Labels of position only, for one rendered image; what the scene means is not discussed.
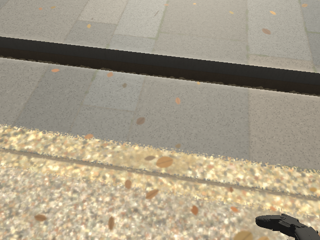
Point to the right robot hand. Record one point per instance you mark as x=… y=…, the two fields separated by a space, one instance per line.
x=287 y=225

